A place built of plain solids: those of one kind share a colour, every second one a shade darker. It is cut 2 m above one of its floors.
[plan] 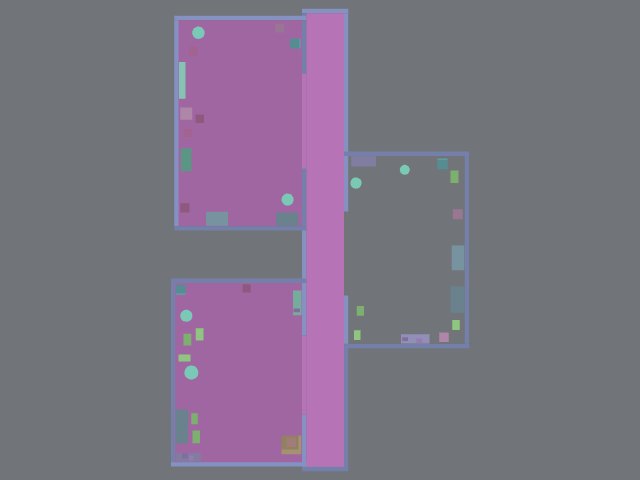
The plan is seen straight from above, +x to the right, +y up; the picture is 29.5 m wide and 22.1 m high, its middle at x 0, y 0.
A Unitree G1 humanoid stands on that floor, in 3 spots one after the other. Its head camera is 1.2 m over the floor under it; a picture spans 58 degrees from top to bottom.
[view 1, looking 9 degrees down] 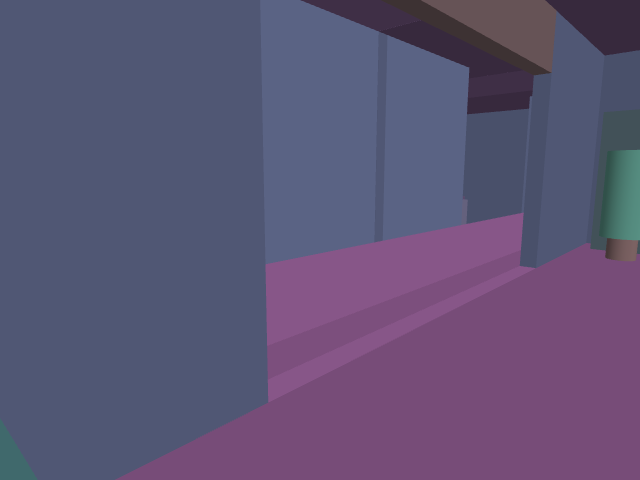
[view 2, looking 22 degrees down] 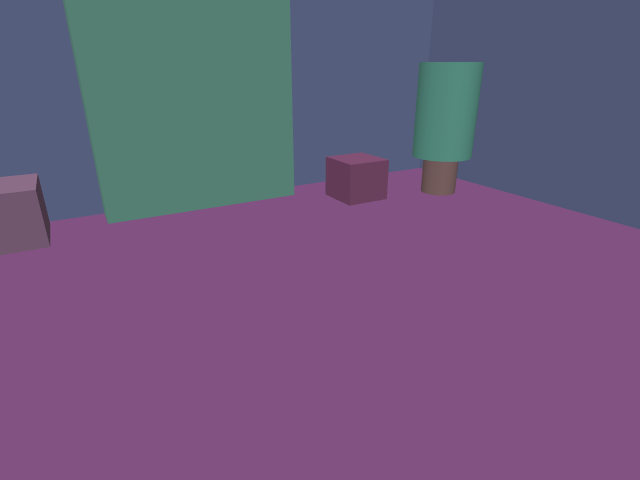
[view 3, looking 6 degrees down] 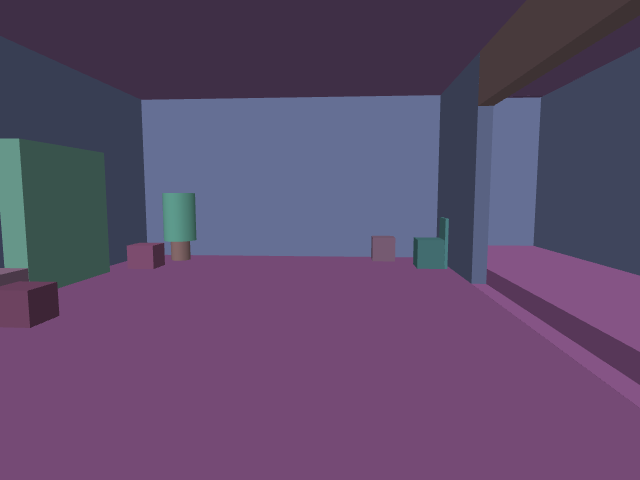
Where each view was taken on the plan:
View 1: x -2.47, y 9.04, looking -47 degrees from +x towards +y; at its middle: wall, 5.30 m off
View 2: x -2.47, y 6.34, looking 150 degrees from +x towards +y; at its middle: floor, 3.20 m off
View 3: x -2.47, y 1.78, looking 94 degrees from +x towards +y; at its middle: wall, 8.41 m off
